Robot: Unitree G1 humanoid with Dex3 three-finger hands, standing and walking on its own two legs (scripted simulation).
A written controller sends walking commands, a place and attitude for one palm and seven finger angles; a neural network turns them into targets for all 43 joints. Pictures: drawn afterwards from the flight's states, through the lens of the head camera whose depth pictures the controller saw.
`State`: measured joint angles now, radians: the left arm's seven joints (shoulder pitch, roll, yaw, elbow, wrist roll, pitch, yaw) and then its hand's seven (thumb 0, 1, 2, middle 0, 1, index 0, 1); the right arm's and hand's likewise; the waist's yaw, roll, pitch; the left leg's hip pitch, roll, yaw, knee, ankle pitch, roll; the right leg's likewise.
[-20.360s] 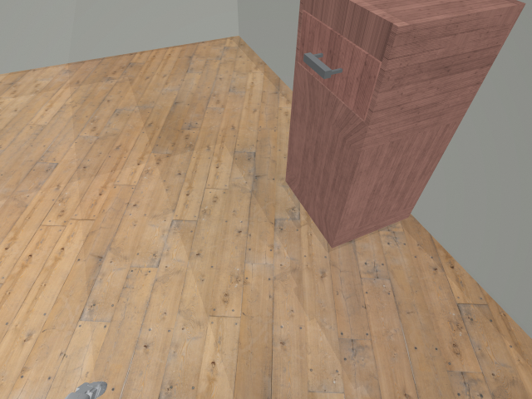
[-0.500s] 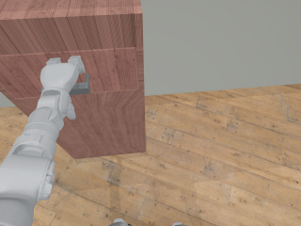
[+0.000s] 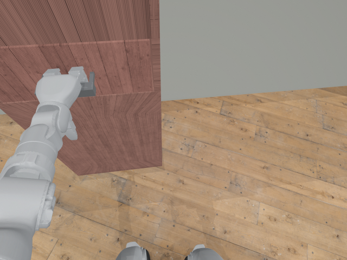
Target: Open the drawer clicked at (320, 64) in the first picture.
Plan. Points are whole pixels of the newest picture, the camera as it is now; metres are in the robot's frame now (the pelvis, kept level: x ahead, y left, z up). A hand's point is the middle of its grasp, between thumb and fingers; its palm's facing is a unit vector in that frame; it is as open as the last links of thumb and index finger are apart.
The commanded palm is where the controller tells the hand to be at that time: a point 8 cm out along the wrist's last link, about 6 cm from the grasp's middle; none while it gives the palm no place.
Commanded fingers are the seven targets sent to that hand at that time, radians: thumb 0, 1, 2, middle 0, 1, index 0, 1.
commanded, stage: lower the fingers behind the handle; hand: left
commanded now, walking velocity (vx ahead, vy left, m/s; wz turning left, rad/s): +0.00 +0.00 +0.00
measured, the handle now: (67, 84) +0.55 +0.23 +0.04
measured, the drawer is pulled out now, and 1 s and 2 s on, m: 0.00 0.00 0.04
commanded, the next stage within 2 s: close the thumb around the handle in 0.50 s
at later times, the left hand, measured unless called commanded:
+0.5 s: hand (68, 102) +0.50 +0.23 +0.02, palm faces -0.07 -0.06 -1.00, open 13.8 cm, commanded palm +0.49 +0.23 +0.07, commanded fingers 0.00 -0.50 0.30 -0.30 -1.20 -0.30 -1.20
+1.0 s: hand (68, 101) +0.50 +0.23 +0.02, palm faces -0.08 -0.04 -1.00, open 9.4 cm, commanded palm +0.49 +0.23 +0.07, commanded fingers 0.00 0.68 0.80 -0.38 -1.33 -0.38 -1.33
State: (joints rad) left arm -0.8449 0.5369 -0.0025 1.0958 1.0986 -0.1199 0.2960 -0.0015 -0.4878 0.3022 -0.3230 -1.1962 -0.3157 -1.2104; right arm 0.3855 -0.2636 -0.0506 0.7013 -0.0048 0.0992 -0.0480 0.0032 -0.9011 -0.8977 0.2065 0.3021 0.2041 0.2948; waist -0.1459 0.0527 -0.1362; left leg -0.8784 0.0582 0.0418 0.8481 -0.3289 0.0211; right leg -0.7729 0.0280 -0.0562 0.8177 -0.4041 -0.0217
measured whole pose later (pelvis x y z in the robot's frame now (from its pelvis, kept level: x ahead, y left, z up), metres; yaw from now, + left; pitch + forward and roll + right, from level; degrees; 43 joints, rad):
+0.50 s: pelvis +0.01 +0.01 +0.00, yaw +0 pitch +21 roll -3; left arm -0.86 0.51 -0.02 1.11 1.09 -0.08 0.31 0.00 -0.49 0.30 -0.32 -1.20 -0.32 -1.21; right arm 0.37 -0.24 -0.05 0.71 -0.02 0.12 -0.03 0.00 -0.90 -0.90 0.21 0.30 0.21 0.29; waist -0.14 0.06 -0.15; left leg -0.89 0.05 0.04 0.87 -0.36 0.04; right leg -0.77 0.02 -0.05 0.81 -0.42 0.00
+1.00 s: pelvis +0.01 +0.01 +0.00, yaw +0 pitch +21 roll -3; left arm -0.86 0.51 -0.02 1.12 1.08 -0.05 0.31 0.00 0.16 0.58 -0.37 -1.27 -0.36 -1.27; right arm 0.37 -0.25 -0.05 0.72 -0.01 0.13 -0.03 0.00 -0.90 -0.90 0.21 0.30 0.20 0.29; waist -0.15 0.06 -0.15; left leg -0.87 0.06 0.04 0.85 -0.35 0.03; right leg -0.75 0.03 -0.05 0.80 -0.41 -0.01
